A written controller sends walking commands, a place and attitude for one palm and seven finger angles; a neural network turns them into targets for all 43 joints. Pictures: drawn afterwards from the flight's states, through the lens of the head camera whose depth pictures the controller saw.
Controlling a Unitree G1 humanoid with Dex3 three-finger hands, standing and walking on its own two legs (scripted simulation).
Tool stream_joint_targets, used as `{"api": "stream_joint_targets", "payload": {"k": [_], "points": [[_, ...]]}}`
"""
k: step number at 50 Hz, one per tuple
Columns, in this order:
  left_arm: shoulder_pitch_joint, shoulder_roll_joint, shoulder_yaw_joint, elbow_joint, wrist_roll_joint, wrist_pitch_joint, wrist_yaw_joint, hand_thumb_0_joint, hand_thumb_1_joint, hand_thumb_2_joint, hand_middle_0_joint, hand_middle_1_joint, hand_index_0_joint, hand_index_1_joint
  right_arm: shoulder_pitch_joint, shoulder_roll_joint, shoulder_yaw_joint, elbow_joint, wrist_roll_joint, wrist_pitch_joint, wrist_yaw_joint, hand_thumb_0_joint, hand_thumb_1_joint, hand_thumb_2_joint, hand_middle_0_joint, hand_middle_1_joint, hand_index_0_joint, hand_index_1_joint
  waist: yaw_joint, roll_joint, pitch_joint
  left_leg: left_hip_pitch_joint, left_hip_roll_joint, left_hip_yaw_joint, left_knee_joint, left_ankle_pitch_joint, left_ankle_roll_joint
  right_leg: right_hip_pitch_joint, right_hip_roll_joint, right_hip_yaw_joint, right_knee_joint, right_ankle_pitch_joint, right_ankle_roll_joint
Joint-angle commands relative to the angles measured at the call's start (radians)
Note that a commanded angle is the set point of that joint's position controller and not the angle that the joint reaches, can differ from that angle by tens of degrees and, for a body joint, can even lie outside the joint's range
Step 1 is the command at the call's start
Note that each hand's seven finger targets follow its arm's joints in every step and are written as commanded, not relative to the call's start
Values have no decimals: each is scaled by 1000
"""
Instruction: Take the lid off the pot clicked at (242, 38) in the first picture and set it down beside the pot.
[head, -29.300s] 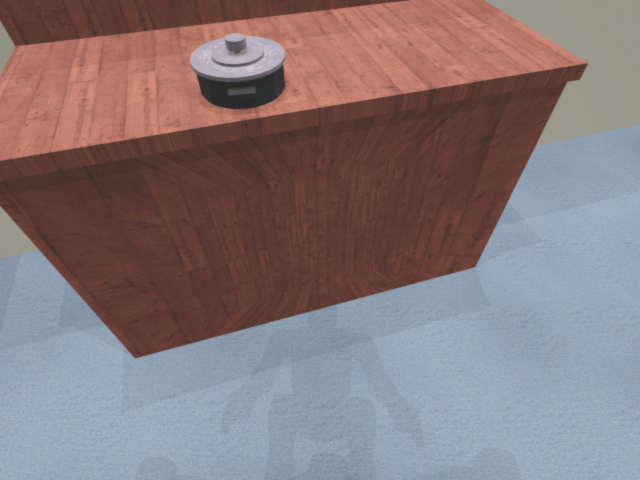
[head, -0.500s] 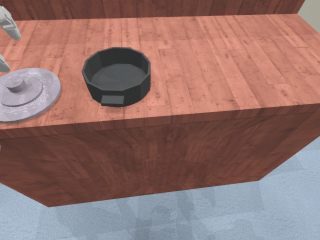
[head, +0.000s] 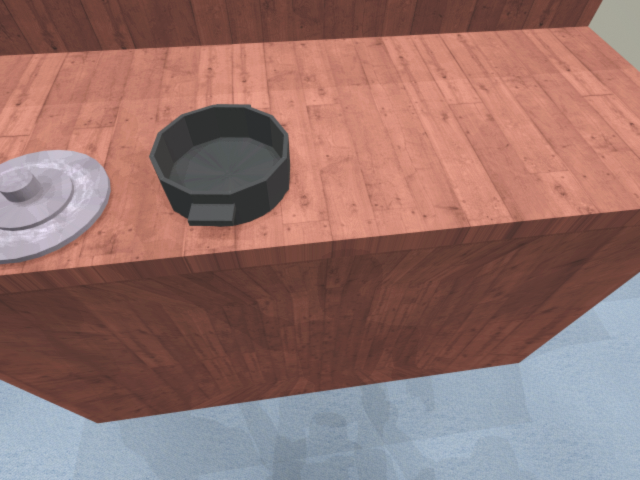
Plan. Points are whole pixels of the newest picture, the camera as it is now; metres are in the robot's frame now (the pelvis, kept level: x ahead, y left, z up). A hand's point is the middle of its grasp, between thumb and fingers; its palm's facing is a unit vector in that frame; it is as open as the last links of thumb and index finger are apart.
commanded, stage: draw the hand back to the body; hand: left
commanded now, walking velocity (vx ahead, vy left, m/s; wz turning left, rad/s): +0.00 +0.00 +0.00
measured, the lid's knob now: (19, 185) +0.47 +0.35 +0.11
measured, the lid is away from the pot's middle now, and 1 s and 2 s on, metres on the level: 0.25 0.25 0.25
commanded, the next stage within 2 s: none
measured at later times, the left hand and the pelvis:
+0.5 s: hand out of the picture +0.43 +0.33 +0.25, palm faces -0.18 -0.10 -0.98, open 11.1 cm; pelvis +0.00 +0.00 +0.00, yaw +1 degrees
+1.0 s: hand out of the picture +0.35 +0.26 +0.31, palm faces +0.51 -0.84 -0.18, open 10.1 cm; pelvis -0.01 -0.03 +0.01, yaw -1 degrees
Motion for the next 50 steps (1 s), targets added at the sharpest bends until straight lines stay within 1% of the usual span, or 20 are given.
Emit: {"api": "stream_joint_targets", "payload": {"k": [1, 3, 6, 9, 15, 19, 21, 23, 25, 26, 27, 28, 30, 31, 35, 39, 42, 45, 49, 50], "points": [[-490, 254, 65, -254, 12, -5, 34, 0, -83, 793, -414, -735, -414, -735, 31, -178, -62, -85, -5, -10, -6, 0, -900, -900, 200, 300, 200, 300, 11, 66, -422, 346, -16, -3, 16, 517, 34, 59, 48, -36, -8, 390, -48], [-460, 217, 47, -252, 10, -5, 31, 0, -83, 793, -414, -735, -414, -735, 26, -167, -66, -98, -5, -8, -3, 0, -900, -900, 200, 300, 200, 300, 8, 80, -409, 351, -18, -8, 24, 539, 36, 42, 49, -40, -7, 386, -49], [-380, 270, 105, -283, 2, -11, 31, 0, -83, 793, -414, -735, -414, -735, 8, -170, -63, -117, -4, 2, 2, 0, -900, -900, 200, 300, 200, 300, 24, 35, -420, 330, -19, -3, 21, 530, 34, 80, 45, -36, 2, 397, -47], [-322, 243, 99, -306, -12, -4, 29, 0, -83, 793, -414, -735, -414, -735, -2, -162, -67, -138, -2, 11, 5, 0, -900, -900, 200, 300, 200, 300, 25, 37, -388, 323, -22, -1, 22, 516, 38, 67, 45, -39, -4, 387, -49], [-216, 281, 166, -539, -55, 6, 31, 0, -83, 793, -414, -735, -414, -735, -56, -161, -67, -189, 5, 9, 16, 0, -900, -900, 200, 300, 200, 300, 57, 129, -460, 420, -12, -21, 42, 706, 41, 85, 45, -36, 10, 441, -58], [-86, 250, 178, -542, -82, 31, 23, 0, -83, 793, -414, -735, -414, -735, -72, -153, -62, -207, 9, 18, 19, 0, -900, -900, 200, 300, 200, 300, 63, 46, -373, 359, -16, -26, 22, 584, 38, 81, 45, -48, -2, 371, -51], [-125, 299, 208, -657, -84, 36, 29, 0, -83, 793, -414, -735, -414, -735, -101, -160, -57, -219, 10, 23, 19, 0, -900, -900, 200, 300, 200, 300, 76, 96, -424, 379, -17, -29, 13, 583, 33, 111, 39, -40, 5, 370, -54], [-135, 257, 190, -706, -90, 48, 31, 0, -83, 793, -414, -735, -414, -735, -114, -148, -59, -226, 10, 20, 14, 0, -900, -900, 200, 300, 200, 300, 68, 116, -418, 412, -16, -45, 16, 612, 38, 81, 42, -47, -3, 349, -57], [-17, 249, 207, -680, -110, 58, 29, 0, -83, 793, -414, -735, -414, -735, -130, -152, -54, -228, 12, 8, 12, 0, -900, -900, 200, 300, 200, 300, 79, 89, -386, 406, -17, -43, 16, 612, 36, 88, 46, -50, -9, 358, -60], [-109, 99, 484, -723, -726, -52, 223, 0, -83, 793, -414, -735, -414, -735, 42, -86, -52, -273, 2, -66, 8, 0, -900, -900, 200, 300, 200, 300, 62, 37, -293, 492, 42, -31, -6, 490, 10, 2, 39, -76, -21, 260, -83], [19, 39, 401, -695, -777, -89, 311, 0, -83, 793, -414, -735, -414, -735, -25, -112, -28, -271, 1, -88, 0, 0, -900, -900, 200, 300, 200, 300, 77, 34, -288, 532, 64, -79, -38, 430, 8, -2, 38, -60, -23, 197, -82], [67, -25, 411, -752, -880, -116, 374, 0, -83, 793, -414, -735, -414, -735, -25, -116, -38, -288, -1, -106, -9, 0, -900, -900, 200, 300, 200, 300, 77, 10, -309, 538, 74, -81, -46, 407, 10, 23, 33, -51, -33, 194, -74], [140, -10, 475, -798, -984, -141, 465, 0, -83, 793, -414, -735, -414, -735, -53, -134, -34, -265, -9, -121, -20, 0, -900, -900, 200, 300, 200, 300, 96, 0, -303, 499, 62, -45, -43, 392, 13, 90, 31, -40, -44, 238, -72], [120, 45, 537, -875, -1007, -155, 504, 0, -83, 793, -414, -735, -414, -735, -54, -132, -33, -261, -15, -128, -24, 0, -900, -900, 200, 300, 200, 300, 104, 16, -317, 484, 59, -38, -51, 390, 9, 130, 24, -34, -44, 273, -70], [215, 38, 590, -865, -1044, -168, 589, 0, 15, 804, -393, -692, -393, -692, -82, -123, -26, -210, -31, -148, -31, 0, -900, -900, 200, 300, 200, 300, 120, 34, -215, 386, 44, -5, -79, 308, 0, 193, 16, -31, -68, 308, -70], [255, -31, 577, -1088, -1065, -197, 619, 0, 114, 815, -372, -648, -372, -648, -139, -100, -28, -221, -36, -199, -23, 0, -900, -900, 200, 300, 200, 300, 130, 154, -274, 465, 47, -9, -80, 438, -9, 233, 15, -29, -65, 377, -69], [413, -9, 642, -1045, -1082, -186, 638, 0, 187, 823, -355, -616, -355, -616, -146, -109, -35, -197, -43, -212, -22, 0, -900, -900, 200, 300, 200, 300, 145, 11, -226, 418, 44, 4, -90, 400, 3, 259, 20, -31, -70, 404, -61], [466, -55, 618, -1139, -1090, -195, 634, 0, 261, 831, -339, -583, -339, -583, -175, -103, -37, -197, -39, -226, -20, 0, -900, -900, 200, 300, 200, 300, 150, 64, -225, 427, 36, 18, -93, 421, 2, 284, 12, -28, -71, 447, -57], [538, -71, 630, -1180, -1102, -188, 639, 0, 359, 841, -318, -539, -318, -539, -190, -101, -40, -185, -40, -237, -22, 0, -900, -900, 200, 300, 200, 300, 151, -18, -186, 412, 26, 30, -101, 369, 8, 279, 11, -27, -84, 451, -46], [533, -88, 610, -1204, -1102, -193, 637, 0, 384, 844, -313, -529, -313, -529, -205, -100, -38, -185, -37, -240, -24, 0, -900, -900, 200, 300, 200, 300, 150, 12, -172, 421, 25, 30, -107, 354, 9, 272, 9, -28, -91, 429, -47]]}}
